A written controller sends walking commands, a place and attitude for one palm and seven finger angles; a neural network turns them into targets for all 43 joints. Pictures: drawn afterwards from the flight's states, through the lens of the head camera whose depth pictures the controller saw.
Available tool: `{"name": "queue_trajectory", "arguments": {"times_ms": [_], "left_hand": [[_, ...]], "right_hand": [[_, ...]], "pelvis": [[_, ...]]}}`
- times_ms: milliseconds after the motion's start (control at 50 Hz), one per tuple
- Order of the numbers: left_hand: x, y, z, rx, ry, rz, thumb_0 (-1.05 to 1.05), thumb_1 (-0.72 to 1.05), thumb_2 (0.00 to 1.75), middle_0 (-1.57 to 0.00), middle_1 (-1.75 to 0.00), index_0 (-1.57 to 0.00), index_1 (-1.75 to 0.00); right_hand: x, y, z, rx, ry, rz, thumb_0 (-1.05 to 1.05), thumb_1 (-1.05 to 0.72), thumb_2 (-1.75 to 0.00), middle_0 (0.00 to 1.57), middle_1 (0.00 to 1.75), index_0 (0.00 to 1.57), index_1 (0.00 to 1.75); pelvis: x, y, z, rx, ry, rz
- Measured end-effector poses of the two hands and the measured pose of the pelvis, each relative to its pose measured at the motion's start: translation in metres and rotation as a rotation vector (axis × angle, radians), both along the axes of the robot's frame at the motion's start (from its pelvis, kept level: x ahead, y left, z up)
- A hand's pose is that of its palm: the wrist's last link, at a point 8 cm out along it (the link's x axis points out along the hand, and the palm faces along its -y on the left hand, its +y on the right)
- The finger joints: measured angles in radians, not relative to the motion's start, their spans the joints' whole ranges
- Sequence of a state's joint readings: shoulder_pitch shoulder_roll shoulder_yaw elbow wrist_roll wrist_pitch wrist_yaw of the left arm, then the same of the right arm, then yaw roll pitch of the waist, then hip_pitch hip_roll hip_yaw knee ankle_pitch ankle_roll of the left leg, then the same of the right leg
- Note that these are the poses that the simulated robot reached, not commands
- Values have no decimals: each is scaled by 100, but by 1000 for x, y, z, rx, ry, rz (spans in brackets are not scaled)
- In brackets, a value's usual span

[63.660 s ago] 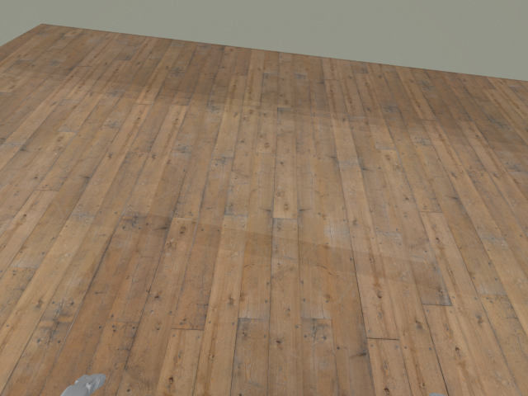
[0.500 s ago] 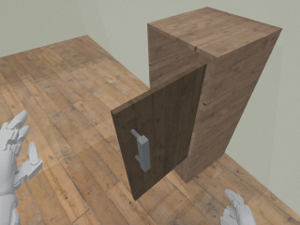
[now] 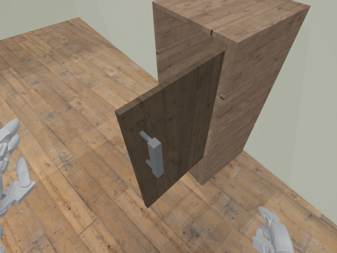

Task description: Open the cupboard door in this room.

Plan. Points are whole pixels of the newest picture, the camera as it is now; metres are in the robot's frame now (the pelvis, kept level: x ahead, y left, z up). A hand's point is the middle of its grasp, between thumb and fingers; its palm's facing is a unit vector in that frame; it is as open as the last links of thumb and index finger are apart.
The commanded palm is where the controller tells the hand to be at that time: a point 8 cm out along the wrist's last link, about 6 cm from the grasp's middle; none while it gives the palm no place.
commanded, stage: step back with the hand held close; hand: left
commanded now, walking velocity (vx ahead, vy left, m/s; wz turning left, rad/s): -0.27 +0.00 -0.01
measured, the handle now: (151, 154) +0.36 +0.08 -0.01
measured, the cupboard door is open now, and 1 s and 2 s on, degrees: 95 95 95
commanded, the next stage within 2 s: stop stepping back and stand still in 0.86 s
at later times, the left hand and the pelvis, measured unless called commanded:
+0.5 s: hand out of the picture +0.13 +0.28 +0.15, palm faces +0.43 -0.79 -0.43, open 7.5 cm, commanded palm +0.06 +0.32 +0.17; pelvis -0.07 +0.02 -0.02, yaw +0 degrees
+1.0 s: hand out of the picture +0.05 +0.22 +0.16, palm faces +0.25 -0.79 -0.57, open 7.5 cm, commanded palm -0.01 +0.28 +0.17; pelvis -0.16 -0.02 -0.01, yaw -2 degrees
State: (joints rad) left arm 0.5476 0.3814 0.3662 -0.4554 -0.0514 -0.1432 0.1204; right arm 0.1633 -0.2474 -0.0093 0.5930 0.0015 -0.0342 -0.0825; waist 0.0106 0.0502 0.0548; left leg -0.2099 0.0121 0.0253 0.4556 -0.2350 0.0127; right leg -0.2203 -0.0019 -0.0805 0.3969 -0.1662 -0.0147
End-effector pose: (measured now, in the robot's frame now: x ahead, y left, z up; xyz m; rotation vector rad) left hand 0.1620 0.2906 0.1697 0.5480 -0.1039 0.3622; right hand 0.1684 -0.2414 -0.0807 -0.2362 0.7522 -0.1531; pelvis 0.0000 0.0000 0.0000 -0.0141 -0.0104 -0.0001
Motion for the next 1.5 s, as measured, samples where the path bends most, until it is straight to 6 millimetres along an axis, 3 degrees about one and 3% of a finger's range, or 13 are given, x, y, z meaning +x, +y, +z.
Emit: {"name": "queue_trajectory", "arguments": {"times_ms": [240, 380, 520, 620, 700, 780, 900, 960, 1040, 1160, 1320, 1420, 1500], "left_hand": [[-35, 17, 10, 66, -80, -20, 2, 88, 89, -22, -31, -21, -30], [-62, 20, 2, 50, -121, 7, 2, 88, 89, -22, -31, -21, -30], [-78, 24, -2, 17, -185, -24, 2, 88, 89, -22, -31, -21, -30], [-87, 35, 11, 80, -199, -28, 2, 88, 89, -22, -31, -21, -30], [-101, 39, 22, 103, -201, 1, 2, 88, 89, -22, -31, -21, -30], [-109, 27, 13, 56, -149, 4, 2, 89, 89, -21, -31, -21, -30], [-119, -17, 0, 49, -75, -136, 2, 89, 89, -21, -31, -21, -30], [-134, -29, 10, 95, -89, -208, 2, 88, 89, -22, -31, -21, -30], [-159, -19, 22, 144, -109, -189, 2, 88, 89, -22, -31, -22, -30], [-190, -6, 10, 45, -85, -82, 2, 88, 89, -22, -31, -22, -30], [-255, -28, 0, 26, -61, -31, 2, 88, 89, -22, -31, -21, -30], [-300, -43, 14, 26, -120, -9, 2, 88, 89, -22, -31, -21, -30], [-316, -45, 23, 26, -193, 2, 2, 88, 89, -22, -31, -21, -30]], "right_hand": [[-32, 14, 4, -15, -18, -22, 1, -90, -90, 20, 30, 20, 30], [-52, 22, 2, -14, -45, 15, 1, -90, -90, 20, 30, 20, 30], [-86, 23, -2, -68, 7, 14, 1, -90, -90, 20, 30, 20, 30], [-108, 29, -2, -68, 34, -1, 1, -90, -90, 20, 30, 20, 30], [-115, 37, 1, -30, 35, 16, 1, -90, -90, 20, 30, 20, 30], [-113, 38, 0, 0, 12, 59, 1, -90, -90, 20, 30, 20, 30], [-121, 21, -10, 26, -24, 88, 1, -90, -90, 20, 30, 20, 30], [-138, 8, -3, 26, -25, 43, 1, -90, -90, 20, 30, 20, 30], [-159, -10, 15, -35, -34, 5, 1, -90, -90, 20, 30, 20, 30], [-194, -25, 30, -82, -84, -2, 1, -90, -90, 20, 30, 20, 30], [-265, -28, 17, -20, -96, -12, 1, -90, -90, 20, 30, 20, 30], [-308, -33, 3, -1, 0, 10, 1, -90, -90, 20, 30, 20, 30], [-339, -42, 1, -10, 29, -8, 1, -90, -90, 20, 30, 20, 30]], "pelvis": [[-33, 12, -8, 11, -2, -8], [-56, 13, -15, -2, -7, 0], [-77, 21, -19, -24, -2, 8], [-87, 23, -13, -50, 3, 42], [-91, 19, -7, -49, 46, 31], [-105, 10, -6, -26, 93, -3], [-152, -8, -13, -26, 87, -40], [-162, -15, -12, -28, 67, -29], [-166, -18, -8, -14, 80, -39], [-200, -15, -2, -3, 32, -38], [-252, -35, -6, 20, -27, -7], [-281, -47, -1, 44, -21, -7], [-296, -50, 3, 56, 4, -6]]}}
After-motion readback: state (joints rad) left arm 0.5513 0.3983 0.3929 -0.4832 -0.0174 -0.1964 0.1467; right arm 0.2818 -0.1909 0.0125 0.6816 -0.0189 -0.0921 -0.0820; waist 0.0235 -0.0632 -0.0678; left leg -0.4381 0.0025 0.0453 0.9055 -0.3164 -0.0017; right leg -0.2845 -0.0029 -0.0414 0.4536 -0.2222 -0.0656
